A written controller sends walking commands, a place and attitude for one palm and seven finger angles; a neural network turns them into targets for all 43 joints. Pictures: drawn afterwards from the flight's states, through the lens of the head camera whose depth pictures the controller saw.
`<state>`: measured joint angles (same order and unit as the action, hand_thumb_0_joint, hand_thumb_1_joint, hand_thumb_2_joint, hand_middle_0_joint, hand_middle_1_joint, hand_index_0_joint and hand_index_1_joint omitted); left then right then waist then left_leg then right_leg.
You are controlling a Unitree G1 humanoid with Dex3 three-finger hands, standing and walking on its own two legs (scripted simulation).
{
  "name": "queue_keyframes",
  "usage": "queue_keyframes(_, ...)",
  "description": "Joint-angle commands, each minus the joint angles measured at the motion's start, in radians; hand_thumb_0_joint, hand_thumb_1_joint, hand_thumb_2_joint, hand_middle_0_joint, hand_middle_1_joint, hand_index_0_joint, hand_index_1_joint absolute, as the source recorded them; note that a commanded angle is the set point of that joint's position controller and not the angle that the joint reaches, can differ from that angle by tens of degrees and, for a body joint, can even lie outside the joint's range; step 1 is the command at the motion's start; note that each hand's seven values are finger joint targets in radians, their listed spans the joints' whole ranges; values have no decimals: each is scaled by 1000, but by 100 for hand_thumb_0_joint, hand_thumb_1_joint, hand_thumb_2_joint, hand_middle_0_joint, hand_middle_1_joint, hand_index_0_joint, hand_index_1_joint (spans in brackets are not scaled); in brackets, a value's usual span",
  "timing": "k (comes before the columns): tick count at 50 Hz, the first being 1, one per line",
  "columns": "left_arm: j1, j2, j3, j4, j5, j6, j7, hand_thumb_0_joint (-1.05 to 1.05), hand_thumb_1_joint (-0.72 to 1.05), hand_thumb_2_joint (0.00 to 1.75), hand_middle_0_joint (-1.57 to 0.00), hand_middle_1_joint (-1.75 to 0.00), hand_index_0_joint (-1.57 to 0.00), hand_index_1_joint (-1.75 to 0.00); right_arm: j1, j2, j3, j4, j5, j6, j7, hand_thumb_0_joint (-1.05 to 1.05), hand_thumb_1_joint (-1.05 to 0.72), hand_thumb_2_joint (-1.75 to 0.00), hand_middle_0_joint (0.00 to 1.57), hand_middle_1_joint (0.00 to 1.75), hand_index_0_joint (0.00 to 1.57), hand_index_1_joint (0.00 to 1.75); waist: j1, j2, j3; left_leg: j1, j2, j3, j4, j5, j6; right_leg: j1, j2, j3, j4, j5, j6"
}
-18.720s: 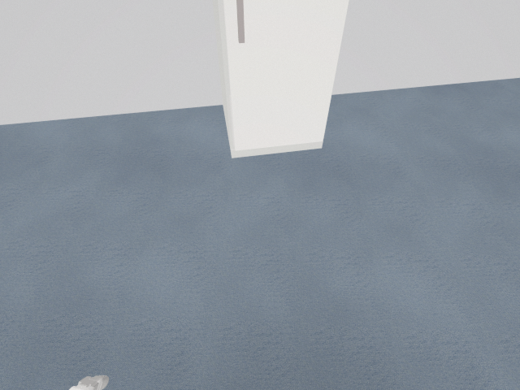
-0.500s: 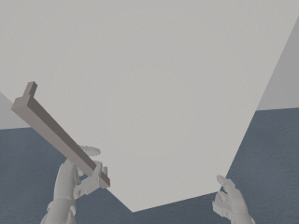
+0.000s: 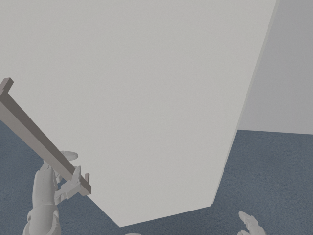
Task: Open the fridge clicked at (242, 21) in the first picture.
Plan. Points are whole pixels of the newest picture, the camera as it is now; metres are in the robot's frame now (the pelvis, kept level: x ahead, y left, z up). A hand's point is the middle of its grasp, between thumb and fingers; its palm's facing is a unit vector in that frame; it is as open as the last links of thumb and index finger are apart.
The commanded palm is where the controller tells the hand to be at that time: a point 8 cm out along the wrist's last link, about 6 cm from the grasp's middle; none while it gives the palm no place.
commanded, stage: walk backward, drawing the door open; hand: left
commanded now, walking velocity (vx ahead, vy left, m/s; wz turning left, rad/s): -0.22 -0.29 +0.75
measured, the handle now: (57, 151) +0.28 +0.23 +0.13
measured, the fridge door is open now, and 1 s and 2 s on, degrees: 20 66 70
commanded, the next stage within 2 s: stop walking and hold the door back in 1.04 s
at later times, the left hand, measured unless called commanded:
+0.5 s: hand out of the picture +0.09 +0.11 +0.06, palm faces +0.59 -0.74 -0.33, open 6.6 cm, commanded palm +0.03 +0.13 +0.07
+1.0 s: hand out of the picture -0.03 -0.05 +0.07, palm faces +0.76 -0.61 -0.23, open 6.4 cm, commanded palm -0.09 -0.04 +0.07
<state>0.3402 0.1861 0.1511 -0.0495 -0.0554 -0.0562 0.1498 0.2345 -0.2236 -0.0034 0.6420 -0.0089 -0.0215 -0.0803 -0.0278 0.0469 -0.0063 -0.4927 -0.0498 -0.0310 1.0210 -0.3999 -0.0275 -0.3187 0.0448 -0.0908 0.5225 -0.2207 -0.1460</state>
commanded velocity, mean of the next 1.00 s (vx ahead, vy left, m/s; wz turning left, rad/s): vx -0.21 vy -0.27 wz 0.75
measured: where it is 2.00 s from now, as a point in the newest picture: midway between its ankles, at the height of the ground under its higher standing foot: outside the picture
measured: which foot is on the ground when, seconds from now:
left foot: up 0.00-0.16, down 0.18-0.46, up 0.48-0.76, down 0.78-1.00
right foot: down 0.00-0.16, up 0.18-0.42, down 0.44-0.78, up 0.80-1.00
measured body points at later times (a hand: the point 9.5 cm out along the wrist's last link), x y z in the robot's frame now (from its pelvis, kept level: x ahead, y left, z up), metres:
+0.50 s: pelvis -0.08 -0.18 -0.01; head -0.04 -0.21 +0.43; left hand +0.05 +0.14 +0.08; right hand +0.14 -0.35 -0.13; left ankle -0.10 +0.05 -0.71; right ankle -0.01 -0.27 -0.74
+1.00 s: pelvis -0.09 -0.34 +0.01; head -0.07 -0.31 +0.46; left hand -0.07 -0.02 +0.08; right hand +0.16 -0.40 -0.09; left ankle -0.19 -0.20 -0.74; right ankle +0.04 -0.43 -0.68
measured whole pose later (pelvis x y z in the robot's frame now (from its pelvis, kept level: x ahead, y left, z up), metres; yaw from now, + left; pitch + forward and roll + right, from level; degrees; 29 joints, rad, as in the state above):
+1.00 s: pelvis -0.09 -0.34 +0.01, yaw +42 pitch -1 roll -3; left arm 0.34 0.21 0.07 -0.22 -0.01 -0.05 0.10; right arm 0.23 -0.14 0.02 0.61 -0.02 -0.12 -0.06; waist -0.01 0.03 0.08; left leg -0.24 0.12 -0.09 0.43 -0.20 -0.08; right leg -0.48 -0.01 -0.02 0.90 -0.34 0.08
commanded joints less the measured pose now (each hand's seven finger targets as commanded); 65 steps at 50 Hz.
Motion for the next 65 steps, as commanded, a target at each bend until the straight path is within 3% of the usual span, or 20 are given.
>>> queue_keyframes(1, -18, 158, 46, -198, 36, -122, 6, 0, 90, 90, -45, -140, -45, -140, -127, -57, -15, -155, -4, -76, -19, 0, -90, -90, 20, 30, 20, 30, 25, -115, -184, 18, 2, 48, 24, -61, 4, 195, -281, 127, -220, 411, 194)
queue_keyframes(6, -51, 134, 25, -258, 37, -131, 5, 0, 90, 90, -45, -140, -45, -140, -71, -67, -13, -158, 6, -66, -41, 0, -90, -90, 20, 30, 20, 30, -16, -200, -171, 330, 5, 238, -635, -9, 41, 240, -115, -90, -197, 669, 368)
queue_keyframes(7, -61, 135, 11, -265, 27, -143, -1, 0, 90, 90, -45, -140, -45, -140, -27, -77, -10, -156, 6, -60, -41, 0, -90, -90, 20, 30, 20, 30, -65, -38, -160, 512, 92, 164, -907, 207, 79, 106, -36, -123, 60, 610, 437)
queue_keyframes(8, -64, 131, 10, -297, 21, -157, -6, 0, 90, 90, -45, -140, -45, -140, -71, -108, -19, -212, -27, -58, -35, 0, -90, -90, 20, 30, 20, 30, -38, 307, -133, 596, 436, -258, -913, 578, 217, -199, 5, 15, 587, -101, 374)
queue_keyframes(9, -19, 161, 21, -309, 74, -157, 10, 0, 90, 90, -45, -140, -45, -140, -118, -119, -41, -254, -52, -59, -17, 0, -90, -90, 20, 30, 20, 30, 36, 264, -166, 473, 664, -549, -750, 880, 306, -211, -68, 216, 906, -340, 225)
queue_keyframes(15, -131, 141, 37, -367, 54, -109, -28, 0, 90, 90, -45, -140, -45, -140, -79, -101, -60, -145, -15, -134, -21, 0, -90, -90, 20, 30, 20, 30, 20, 181, -62, 296, 285, -141, -659, 510, 142, -104, -28, 60, 339, -171, 215)
queue_keyframes(20, -138, 175, 81, -366, 30, -108, -29, 0, 90, 90, -45, -140, -45, -140, -78, -95, -62, -146, -3, -163, -5, 0, -90, -90, 20, 30, 20, 30, 1, 304, -96, 197, 178, -162, -601, 245, 100, 113, 23, -9, -55, -96, 245)
queue_keyframes(22, -143, 263, 151, -367, 29, -107, -21, 0, 90, 90, -45, -140, -45, -140, -83, -62, -50, -146, 8, -145, 7, 0, -90, -90, 20, 30, 20, 30, -1, 56, -104, 118, 39, 6, -410, 86, 10, 152, -98, 53, -216, 104, 195)
queue_keyframes(23, -120, 316, 207, -340, 25, -94, -15, 0, 90, 90, -45, -140, -45, -140, -106, -52, -75, -163, 11, -140, -3, 0, -90, -90, 20, 30, 20, 30, 24, -362, -171, 26, -14, 88, -83, -113, -25, 117, -311, 244, -259, -47, 102)
queue_keyframes(24, -137, 326, 216, -345, 14, -87, -10, 0, 90, 90, -45, -140, -45, -140, -127, -75, -93, -152, 8, -149, -11, 0, -90, -90, 20, 30, 20, 30, 65, -424, -198, 13, -10, -2, 206, -199, -18, 43, -413, 411, -298, -124, 33)
queue_keyframes(26, -141, 243, 132, -320, 36, -89, -23, 0, 90, 90, -45, -140, -45, -140, -163, -27, -46, -139, -19, -136, -21, 0, -90, -90, 20, 30, 20, 30, 40, -159, -108, -101, 52, 13, 333, -122, -28, 104, -384, 255, -198, 87, -30)
queue_keyframes(37, -113, 160, 36, -459, 34, -103, -14, 0, 90, 90, -45, -140, -45, -140, -19, -54, -28, -194, -24, -124, -46, 0, -90, -90, 20, 30, 20, 30, -5, -37, -206, 324, 80, 147, -615, 70, 25, 147, -275, -1, -57, 198, 74)
queue_keyframes(39, -141, 164, 2, -519, 37, -128, -12, 0, 90, 90, -45, -140, -45, -140, -19, -123, -47, -233, -28, -127, -39, 0, -90, -90, 20, 30, 20, 30, -17, 366, -159, 644, 494, -458, -778, 587, 200, -355, -91, -36, 435, -256, 244)
queue_keyframes(40, -70, 175, 9, -495, 70, -140, -20, 0, 90, 90, -45, -140, -45, -140, -54, -105, -37, -211, -49, -131, -26, 0, -90, -90, 20, 30, 20, 30, 23, 266, -138, 575, 634, -618, -791, 691, 294, -386, -92, 116, 647, -302, 239)
queue_keyframes(46, -98, 108, -42, -455, 64, -80, -51, 0, 90, 90, -45, -140, -45, -140, -72, -100, -52, -152, -15, -141, 1, 0, -90, -90, 20, 30, 20, 30, 23, 211, -37, 293, 315, -134, -718, 419, 114, -167, -57, 69, 458, -92, 226)
queue_keyframes(52, -65, 139, 10, -423, 38, -96, -42, 0, 90, 90, -45, -140, -45, -140, -96, -91, -60, -140, -10, -166, 4, 0, -90, -90, 20, 30, 20, 30, 12, 266, -74, 179, 250, -210, -666, 214, 108, 105, 11, 17, 15, -119, 240)
queue_keyframes(54, -72, 201, 55, -430, 38, -104, -40, 0, 90, 90, -45, -140, -45, -140, -89, -68, -53, -133, 0, -161, 11, 0, -90, -90, 20, 30, 20, 30, 10, 128, -94, 164, 132, -114, -549, 106, 46, 172, -18, 16, -219, 27, 231)
queue_keyframes(57, -47, 256, 130, -368, 30, -85, -32, 0, 90, 90, -45, -140, -45, -140, -121, -47, -85, -131, 2, -136, -5, 0, -90, -90, 20, 30, 20, 30, 58, -457, -194, -15, 6, 45, 172, -220, -22, 106, -413, 347, -273, -25, 10)
queue_keyframes(60, -333, 291, 176, -162, 40, -87, -1, 0, 90, 90, -45, -140, -45, -140, -168, -39, -37, -86, -13, -117, -34, 0, -90, -90, 20, 30, 20, 30, 25, -137, -149, -127, 67, -24, 314, -71, -30, 193, -396, 238, -148, 265, 9)
queue_keyframes(65, -610, 329, 165, 97, 15, -142, 21, 0, 90, 90, -45, -140, -45, -140, -155, -115, -44, -89, 5, -74, -51, 0, -90, -90, 20, 30, 20, 30, 44, -212, -152, -46, 43, 2, 55, 17, -4, 281, -392, 230, -211, 211, 108)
